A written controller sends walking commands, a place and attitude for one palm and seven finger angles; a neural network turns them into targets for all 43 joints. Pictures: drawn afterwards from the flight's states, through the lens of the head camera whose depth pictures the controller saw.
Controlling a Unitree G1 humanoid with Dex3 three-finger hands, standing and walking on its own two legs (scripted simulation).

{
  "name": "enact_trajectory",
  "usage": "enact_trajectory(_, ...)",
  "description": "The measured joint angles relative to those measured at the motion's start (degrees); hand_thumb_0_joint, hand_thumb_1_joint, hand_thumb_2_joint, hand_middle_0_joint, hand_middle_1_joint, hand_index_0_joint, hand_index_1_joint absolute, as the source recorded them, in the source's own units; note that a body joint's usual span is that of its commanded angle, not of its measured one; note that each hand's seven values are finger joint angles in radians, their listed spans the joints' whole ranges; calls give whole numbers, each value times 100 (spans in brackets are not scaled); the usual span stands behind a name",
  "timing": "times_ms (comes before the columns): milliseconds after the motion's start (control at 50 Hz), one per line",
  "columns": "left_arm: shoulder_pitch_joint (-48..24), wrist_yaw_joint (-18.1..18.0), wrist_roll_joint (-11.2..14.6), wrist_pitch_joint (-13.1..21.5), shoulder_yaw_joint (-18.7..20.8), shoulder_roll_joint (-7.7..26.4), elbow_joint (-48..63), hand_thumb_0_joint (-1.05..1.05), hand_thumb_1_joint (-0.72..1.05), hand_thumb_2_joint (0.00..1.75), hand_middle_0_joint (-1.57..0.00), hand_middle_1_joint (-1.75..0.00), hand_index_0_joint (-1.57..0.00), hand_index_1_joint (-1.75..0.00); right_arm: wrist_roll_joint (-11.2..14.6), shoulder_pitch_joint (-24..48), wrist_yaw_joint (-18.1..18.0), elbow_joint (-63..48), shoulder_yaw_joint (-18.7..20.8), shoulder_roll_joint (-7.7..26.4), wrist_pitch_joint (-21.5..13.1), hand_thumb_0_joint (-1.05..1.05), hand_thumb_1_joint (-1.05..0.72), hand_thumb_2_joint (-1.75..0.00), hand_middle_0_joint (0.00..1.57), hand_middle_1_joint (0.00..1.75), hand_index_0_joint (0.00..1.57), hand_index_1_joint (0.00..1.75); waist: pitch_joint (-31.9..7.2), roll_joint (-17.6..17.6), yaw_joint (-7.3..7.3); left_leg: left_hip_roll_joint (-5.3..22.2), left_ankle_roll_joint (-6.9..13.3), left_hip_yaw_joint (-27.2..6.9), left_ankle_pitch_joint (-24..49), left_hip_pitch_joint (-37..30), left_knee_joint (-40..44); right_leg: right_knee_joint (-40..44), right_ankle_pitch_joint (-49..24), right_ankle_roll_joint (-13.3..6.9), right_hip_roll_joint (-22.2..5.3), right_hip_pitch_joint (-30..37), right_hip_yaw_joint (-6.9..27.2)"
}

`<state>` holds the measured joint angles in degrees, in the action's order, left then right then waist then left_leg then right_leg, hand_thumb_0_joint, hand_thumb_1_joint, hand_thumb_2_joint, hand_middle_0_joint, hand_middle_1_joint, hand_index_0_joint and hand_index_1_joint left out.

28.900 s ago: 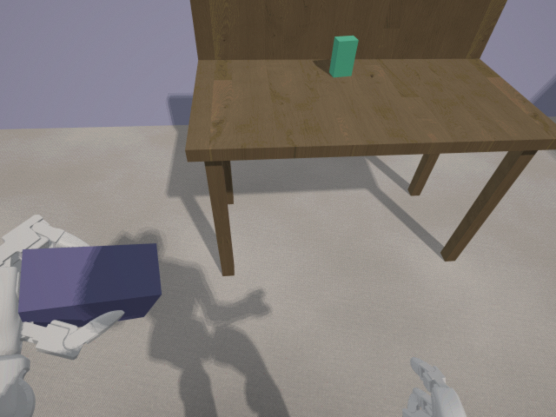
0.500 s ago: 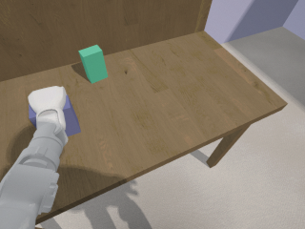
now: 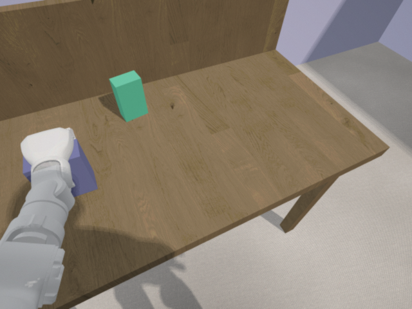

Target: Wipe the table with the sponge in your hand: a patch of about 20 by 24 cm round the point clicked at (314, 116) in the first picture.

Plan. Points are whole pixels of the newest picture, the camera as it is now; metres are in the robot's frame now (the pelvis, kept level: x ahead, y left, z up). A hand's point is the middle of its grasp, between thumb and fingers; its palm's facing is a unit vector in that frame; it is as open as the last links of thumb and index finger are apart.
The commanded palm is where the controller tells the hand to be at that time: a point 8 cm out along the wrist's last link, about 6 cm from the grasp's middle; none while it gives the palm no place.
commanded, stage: slide back across to the first lane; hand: left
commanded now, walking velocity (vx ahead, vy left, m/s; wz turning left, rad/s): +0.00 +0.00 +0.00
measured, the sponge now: (66, 177) +0.39 +0.32 -0.02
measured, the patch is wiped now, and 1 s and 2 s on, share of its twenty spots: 1.00 1.00 1.00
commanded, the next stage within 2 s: wipe back along the first lane in 0.22 s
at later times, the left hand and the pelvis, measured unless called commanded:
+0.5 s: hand (37, 177) +0.37 +0.36 +0.02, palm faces -0.11 -0.01 -0.99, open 9.6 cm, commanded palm +0.35 +0.33 +0.06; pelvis +0.01 +0.01 +0.00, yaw +1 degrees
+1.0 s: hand (43, 190) +0.34 +0.33 +0.02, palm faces -0.08 -0.02 -1.00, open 9.6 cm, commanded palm +0.30 +0.31 +0.05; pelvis +0.01 +0.00 +0.00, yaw +1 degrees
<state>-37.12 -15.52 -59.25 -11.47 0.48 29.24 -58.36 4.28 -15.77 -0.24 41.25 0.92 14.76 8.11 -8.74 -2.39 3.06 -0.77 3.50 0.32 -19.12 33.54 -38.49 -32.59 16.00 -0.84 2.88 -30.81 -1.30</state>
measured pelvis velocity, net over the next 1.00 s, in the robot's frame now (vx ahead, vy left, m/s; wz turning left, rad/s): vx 0.01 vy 0.00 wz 0.03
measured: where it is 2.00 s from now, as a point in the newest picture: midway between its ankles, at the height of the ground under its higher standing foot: outside the picture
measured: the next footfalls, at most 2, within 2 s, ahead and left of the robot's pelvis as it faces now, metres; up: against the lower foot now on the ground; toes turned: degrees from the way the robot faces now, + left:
none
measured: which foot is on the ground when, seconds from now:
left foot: down 0.00-1.00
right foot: down 0.00-1.00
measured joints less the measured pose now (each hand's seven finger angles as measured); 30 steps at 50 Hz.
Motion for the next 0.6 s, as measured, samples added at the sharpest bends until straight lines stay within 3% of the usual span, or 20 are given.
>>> enact_trajectory(360,548,270,-46,475,175,283,570,0,-47,108,-77,-139,-78,-140,-20,320,-42,-182,70,81,72,0,-91,-90,20,30,20,30,69,41,-237,-66,21,-113,-43,-157,24,87,59,20,-54,228,-107)
enact_trajectory(600,948,138,97,220,-24,112,1094,0,-47,108,-77,-140,-77,-140,6,248,-20,-148,80,47,175,0,-91,-90,20,30,20,30,57,-39,-298,-85,40,-106,-53,-173,-2,59,70,36,-73,243,-101)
